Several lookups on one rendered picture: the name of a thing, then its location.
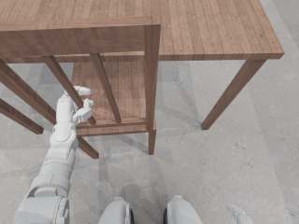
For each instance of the robot right shin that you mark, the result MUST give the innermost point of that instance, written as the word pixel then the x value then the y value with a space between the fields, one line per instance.
pixel 177 197

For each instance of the chair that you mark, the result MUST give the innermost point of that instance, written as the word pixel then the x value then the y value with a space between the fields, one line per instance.
pixel 123 93

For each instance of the robot left upper arm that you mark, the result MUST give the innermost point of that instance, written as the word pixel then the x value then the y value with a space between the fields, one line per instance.
pixel 44 210

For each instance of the robot right hand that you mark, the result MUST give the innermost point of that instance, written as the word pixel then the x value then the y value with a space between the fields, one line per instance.
pixel 238 214

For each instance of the robot left hand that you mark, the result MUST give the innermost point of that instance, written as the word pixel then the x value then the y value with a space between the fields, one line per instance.
pixel 68 111

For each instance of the robot left forearm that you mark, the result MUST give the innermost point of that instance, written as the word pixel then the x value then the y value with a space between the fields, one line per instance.
pixel 57 168

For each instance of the table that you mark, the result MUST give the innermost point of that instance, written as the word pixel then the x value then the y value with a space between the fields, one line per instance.
pixel 191 30

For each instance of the right robot thigh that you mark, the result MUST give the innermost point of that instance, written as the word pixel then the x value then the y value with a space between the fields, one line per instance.
pixel 180 211

